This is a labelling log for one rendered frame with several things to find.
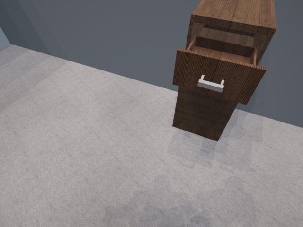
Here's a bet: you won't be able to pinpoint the cabinet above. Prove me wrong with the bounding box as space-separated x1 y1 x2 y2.
172 0 276 141

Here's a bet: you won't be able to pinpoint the handle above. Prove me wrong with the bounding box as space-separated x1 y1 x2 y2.
197 75 224 92

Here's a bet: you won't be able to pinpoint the drawer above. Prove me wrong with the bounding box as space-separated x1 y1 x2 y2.
172 35 267 105

